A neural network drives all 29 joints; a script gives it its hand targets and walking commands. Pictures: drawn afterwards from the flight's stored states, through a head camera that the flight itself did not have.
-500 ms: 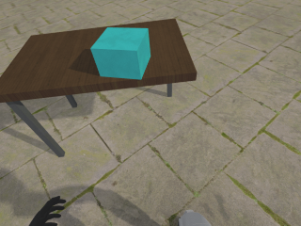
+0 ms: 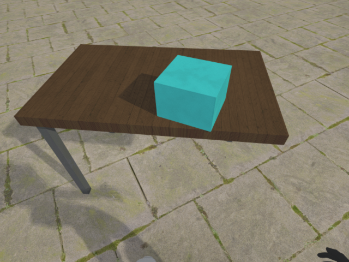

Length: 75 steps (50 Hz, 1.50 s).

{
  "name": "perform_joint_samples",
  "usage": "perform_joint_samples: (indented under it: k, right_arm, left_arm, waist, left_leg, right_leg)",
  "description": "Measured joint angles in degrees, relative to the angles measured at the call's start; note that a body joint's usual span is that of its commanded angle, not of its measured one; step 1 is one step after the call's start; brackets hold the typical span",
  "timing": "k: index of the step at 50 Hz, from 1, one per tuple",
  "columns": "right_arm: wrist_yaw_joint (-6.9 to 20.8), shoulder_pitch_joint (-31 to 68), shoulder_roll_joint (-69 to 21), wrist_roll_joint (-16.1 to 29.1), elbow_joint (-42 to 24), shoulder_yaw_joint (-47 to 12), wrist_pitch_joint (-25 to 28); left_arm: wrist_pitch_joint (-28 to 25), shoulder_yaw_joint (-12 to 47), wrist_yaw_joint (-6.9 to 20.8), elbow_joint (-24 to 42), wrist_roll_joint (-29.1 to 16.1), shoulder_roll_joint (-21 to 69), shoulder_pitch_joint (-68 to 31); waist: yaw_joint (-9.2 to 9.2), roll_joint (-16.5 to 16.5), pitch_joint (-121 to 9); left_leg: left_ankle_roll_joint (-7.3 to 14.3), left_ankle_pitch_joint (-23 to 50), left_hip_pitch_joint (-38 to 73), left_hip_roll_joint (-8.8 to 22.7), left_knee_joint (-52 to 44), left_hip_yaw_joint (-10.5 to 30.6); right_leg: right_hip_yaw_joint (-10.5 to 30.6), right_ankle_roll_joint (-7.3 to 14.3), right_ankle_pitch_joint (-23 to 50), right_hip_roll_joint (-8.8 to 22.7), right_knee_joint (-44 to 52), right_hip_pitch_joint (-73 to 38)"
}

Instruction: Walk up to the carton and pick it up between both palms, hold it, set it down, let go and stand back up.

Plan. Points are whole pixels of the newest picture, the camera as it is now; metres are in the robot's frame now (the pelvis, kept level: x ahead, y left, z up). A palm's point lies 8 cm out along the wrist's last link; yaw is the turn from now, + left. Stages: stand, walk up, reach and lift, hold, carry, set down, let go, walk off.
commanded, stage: walk up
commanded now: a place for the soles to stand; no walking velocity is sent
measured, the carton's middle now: (193, 91) +0.69 +0.00 +0.00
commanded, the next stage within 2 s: none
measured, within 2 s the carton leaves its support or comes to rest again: neither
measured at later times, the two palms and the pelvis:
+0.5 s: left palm (69, 185) +0.33 +0.34 -0.05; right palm (308, 258) +0.19 -0.27 -0.10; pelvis +0.14 +0.04 -0.01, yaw -3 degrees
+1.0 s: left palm (64, 203) +0.29 +0.35 -0.08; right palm (311, 225) +0.26 -0.30 -0.08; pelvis +0.17 +0.03 +0.02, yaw -4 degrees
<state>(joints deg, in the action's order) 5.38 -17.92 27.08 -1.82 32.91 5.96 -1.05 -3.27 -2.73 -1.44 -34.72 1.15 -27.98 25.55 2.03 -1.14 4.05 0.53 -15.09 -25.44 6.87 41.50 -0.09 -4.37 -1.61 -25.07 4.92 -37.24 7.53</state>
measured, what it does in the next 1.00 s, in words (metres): walks ahead: left foot, then right foot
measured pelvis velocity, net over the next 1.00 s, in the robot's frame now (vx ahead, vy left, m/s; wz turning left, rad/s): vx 0.17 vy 0.03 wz -0.06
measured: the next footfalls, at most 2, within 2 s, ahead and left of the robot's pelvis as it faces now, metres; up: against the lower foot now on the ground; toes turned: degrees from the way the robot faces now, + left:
left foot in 0.02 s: +0.16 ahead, +0.16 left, +0.00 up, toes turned +3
right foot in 0.42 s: +0.32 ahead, -0.10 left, +0.00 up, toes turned -12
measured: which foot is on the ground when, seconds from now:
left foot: up 0.00-0.00, down 0.02-1.00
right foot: down 0.00-0.04, up 0.06-0.40, down 0.42-1.00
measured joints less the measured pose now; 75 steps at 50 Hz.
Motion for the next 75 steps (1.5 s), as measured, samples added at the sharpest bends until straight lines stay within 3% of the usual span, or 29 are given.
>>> perform_joint_samples:
  k: [3,5,8,11,16,20,22,24,27,30,40,51,66,71,75]
  right_arm:
    - [-0.9,1.9,-0.6,-0.1,-0.4,-0.3,1.4]
    - [-1.8,2.6,-1.0,0.4,-1.1,-0.8,1.8]
    - [-3.2,1.6,-2.6,1.1,-1.1,-1.7,2.2]
    - [-3.7,-0.2,-3.4,1.1,0.1,-2.6,2.3]
    - [-4.2,-2.6,-2.4,1.3,1.1,-2.7,3.0]
    - [-4.6,-3.1,-1.5,2.1,2.3,-3.3,2.3]
    - [-4.5,-2.6,-1.6,2.6,3.6,-3.9,1.8]
    - [-4.4,-0.8,-2.0,2.8,5.3,-4.3,1.1]
    - [-4.6,0.6,-3.4,3.0,7.2,-5.2,0.1]
    - [-4.5,1.9,-3.3,2.7,9.1,-5.4,0.2]
    - [-4.7,7.3,-1.3,2.5,15.8,-3.8,0.6]
    - [-4.5,9.7,-3.1,2.2,21.2,-3.5,0.9]
    - [-4.8,9.6,-4.8,2.2,25.9,-3.2,1.0]
    - [-4.5,6.0,-4.6,0.1,23.7,-1.9,1.8]
    - [-4.7,2.6,-3.9,-0.4,22.1,-0.8,2.2]
  left_arm:
    - [0.6,-0.7,0.4,-0.8,-0.4,-0.7,0.0]
    - [1.7,-0.4,0.2,-1.4,-0.8,0.3,-0.8]
    - [2.4,0.2,0.1,-1.1,-0.8,0.6,-3.4]
    - [2.1,0.0,0.6,-0.6,-1.2,0.5,-6.0]
    - [2.8,0.1,1.5,-0.2,-0.4,1.1,-9.6]
    - [2.9,0.4,1.4,-1.2,-0.5,1.4,-13.2]
    - [3.1,0.5,1.0,-2.4,-0.6,1.4,-14.8]
    - [3.7,1.1,0.7,-3.8,-0.9,2.1,-16.9]
    - [4.0,2.1,0.5,-4.4,-1.6,2.6,-19.4]
    - [4.2,2.8,0.8,-6.0,-2.4,3.7,-20.3]
    - [3.5,2.9,0.5,-15.2,-2.2,3.4,-20.2]
    - [3.4,2.3,1.2,-22.5,-2.2,4.2,-18.8]
    - [3.2,1.5,0.6,-25.7,-2.0,5.3,-20.1]
    - [3.6,0.2,2.2,-23.4,-0.5,5.4,-17.5]
    - [2.7,-0.5,3.4,-20.9,0.4,4.8,-16.3]
  waist:
    - [-0.2,3.8,1.2]
    - [-1.04,3.8,1.7]
    - [-2.51,4.0,2.4]
    - [-3.06,5.0,3.0]
    - [-4.7,3.6,4.5]
    - [-5.82,2.1,5.5]
    - [-5.38,1.9,5.3]
    - [-5.32,0.1,6.0]
    - [-4.3,0.9,5.5]
    - [-3.06,1.4,4.5]
    - [-2.02,2.7,2.3]
    - [-0.94,1.6,1.1]
    - [-1.71,0.2,1.5]
    - [-2.36,-0.3,-0.4]
    - [-2.82,-0.4,0.7]
  left_leg:
    - [-0.7,1.5,2.3,-3.3,1.1,-2.8]
    - [-0.7,-2.2,3.0,-3.4,3.8,-3.6]
    - [0.1,-2.6,6.6,-3.7,1.4,-3.9]
    - [0.4,-3.0,11.1,-4.8,-3.1,-5.4]
    - [0.9,-3.5,16.3,-5.7,-7.4,-6.8]
    - [0.4,-6.7,17.0,-5.9,-4.5,-6.7]
    - [-0.1,-9.7,16.7,-5.8,-1.1,-7.0]
    - [-0.7,-11.4,16.7,-4.3,0.7,-6.4]
    - [-0.7,-10.8,17.7,-5.6,-1.7,-5.9]
    - [-0.9,-8.4,19.2,-6.3,-6.0,-6.5]
    - [-1.5,-6.3,22.7,-5.6,-12.5,-6.2]
    - [-1.7,-5.0,24.9,-4.9,-15.9,-6.3]
    - [-2.1,-3.9,25.8,-4.7,-18.8,-6.0]
    - [-0.5,-7.6,26.5,-3.7,-17.8,-6.5]
    - [-2.9,-8.0,28.7,-2.6,-17.3,-7.2]
  right_leg:
    - [3.2,1.7,-3.6,3.7,-11.0,2.7]
    - [6.8,2.5,-5.1,0.9,-23.2,7.5]
    - [7.1,2.7,-3.9,-2.5,-33.8,14.5]
    - [6.4,2.1,-0.4,-2.8,-30.8,18.7]
    - [3.7,0.8,4.1,-1.7,-16.4,20.8]
    - [3.1,2.3,14.0,-1.5,-1.5,16.7]
    - [3.5,3.0,20.7,-1.9,2.2,14.4]
    - [2.8,2.5,18.4,-3.1,-0.2,14.6]
    - [3.1,2.3,15.1,-2.2,-1.6,15.1]
    - [3.8,2.0,15.8,-1.9,0.5,14.6]
    - [3.2,2.5,17.4,-2.9,6.0,11.4]
    - [3.1,2.4,19.0,-3.8,10.2,8.8]
    - [2.9,2.6,19.3,-4.1,11.8,8.4]
    - [2.7,4.1,8.0,-4.8,5.1,10.4]
    - [1.3,4.8,7.5,-4.0,2.4,10.8]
